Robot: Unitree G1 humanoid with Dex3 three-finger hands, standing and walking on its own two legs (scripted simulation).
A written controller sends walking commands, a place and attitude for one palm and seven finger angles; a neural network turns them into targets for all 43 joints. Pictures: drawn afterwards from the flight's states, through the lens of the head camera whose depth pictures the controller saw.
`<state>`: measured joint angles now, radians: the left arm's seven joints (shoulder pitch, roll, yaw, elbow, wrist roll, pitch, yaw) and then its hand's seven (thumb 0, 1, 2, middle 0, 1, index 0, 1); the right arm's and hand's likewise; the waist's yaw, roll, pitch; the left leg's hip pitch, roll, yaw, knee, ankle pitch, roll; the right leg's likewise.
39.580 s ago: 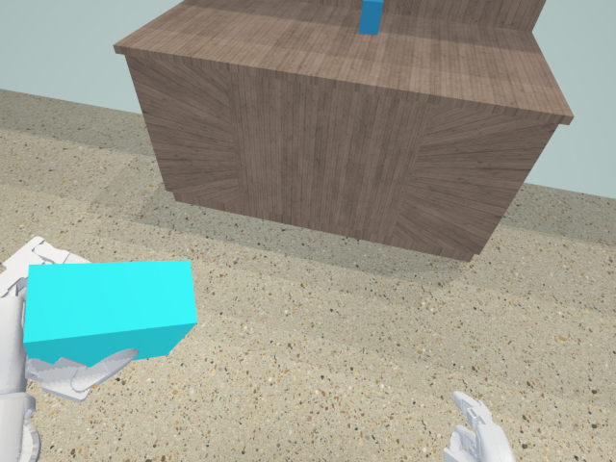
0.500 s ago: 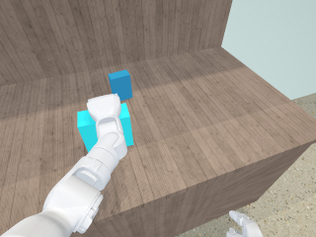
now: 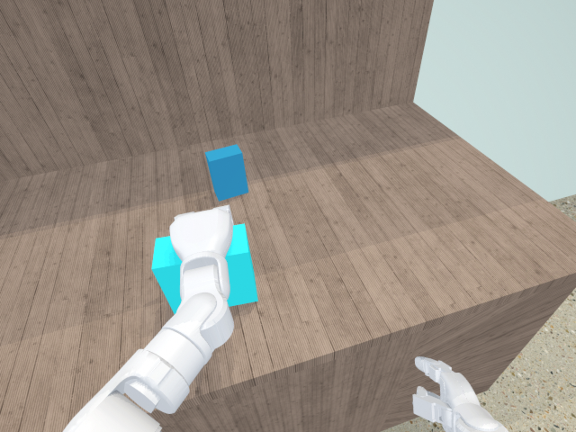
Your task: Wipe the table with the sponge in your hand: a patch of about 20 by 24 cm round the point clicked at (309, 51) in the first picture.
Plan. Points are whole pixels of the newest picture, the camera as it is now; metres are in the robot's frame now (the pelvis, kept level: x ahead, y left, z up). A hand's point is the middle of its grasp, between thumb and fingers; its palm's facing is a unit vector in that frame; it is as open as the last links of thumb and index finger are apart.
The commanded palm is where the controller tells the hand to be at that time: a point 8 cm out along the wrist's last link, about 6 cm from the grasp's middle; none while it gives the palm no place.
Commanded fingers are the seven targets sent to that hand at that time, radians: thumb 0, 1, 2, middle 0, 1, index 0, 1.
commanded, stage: wipe back along the third lane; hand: left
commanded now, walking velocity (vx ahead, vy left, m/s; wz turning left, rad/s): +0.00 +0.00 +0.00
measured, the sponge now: (212, 279) +0.35 +0.18 +0.02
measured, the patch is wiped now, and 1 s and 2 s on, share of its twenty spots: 1.00 1.00 1.00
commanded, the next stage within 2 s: slide back across to the middle lane in 0.50 s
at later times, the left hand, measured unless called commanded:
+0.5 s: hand (221, 280) +0.31 +0.14 +0.07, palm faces +0.06 -0.04 -1.00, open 10.5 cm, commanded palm +0.25 +0.12 +0.10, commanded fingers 0.00 0.10 1.30 -1.20 -1.60 -1.20 -1.60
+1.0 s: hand (201, 290) +0.28 +0.16 +0.09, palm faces +0.11 -0.18 -0.98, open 10.5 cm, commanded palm +0.23 +0.17 +0.13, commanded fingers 0.00 0.10 1.30 -1.20 -1.60 -1.20 -1.60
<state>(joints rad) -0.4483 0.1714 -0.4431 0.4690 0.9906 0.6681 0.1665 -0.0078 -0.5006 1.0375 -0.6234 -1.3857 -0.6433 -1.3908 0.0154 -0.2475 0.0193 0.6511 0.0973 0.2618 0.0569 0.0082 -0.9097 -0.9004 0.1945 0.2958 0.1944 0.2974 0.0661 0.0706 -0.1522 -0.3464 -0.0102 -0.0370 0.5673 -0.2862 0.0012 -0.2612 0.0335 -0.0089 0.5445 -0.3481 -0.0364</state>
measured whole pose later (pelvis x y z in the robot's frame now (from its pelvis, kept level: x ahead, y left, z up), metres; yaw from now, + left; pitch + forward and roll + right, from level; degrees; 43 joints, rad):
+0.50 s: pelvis -0.02 -0.02 +0.00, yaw -1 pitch +0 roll +1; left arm -0.33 0.17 -0.45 0.39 0.99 0.67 0.19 0.00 -0.50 1.04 -0.63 -1.37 -0.65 -1.38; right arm 0.02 -0.25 0.02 0.66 0.11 0.24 0.06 0.01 -0.91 -0.90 0.19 0.30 0.19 0.30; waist 0.06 0.08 -0.14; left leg -0.30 0.01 -0.02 0.54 -0.25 -0.02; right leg -0.25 0.05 0.00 0.57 -0.33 -0.06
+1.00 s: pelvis -0.01 -0.02 +0.00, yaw -3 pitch -1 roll +1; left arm -0.10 0.25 -0.35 0.05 0.95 0.63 0.12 0.00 -0.51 1.04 -0.65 -1.36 -0.68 -1.35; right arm -0.02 -0.25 0.03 0.64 0.10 0.20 0.04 0.01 -0.91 -0.90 0.19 0.30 0.19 0.30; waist 0.08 0.08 -0.12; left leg -0.23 0.02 0.00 0.52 -0.27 -0.02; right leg -0.18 0.06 0.03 0.54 -0.33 -0.06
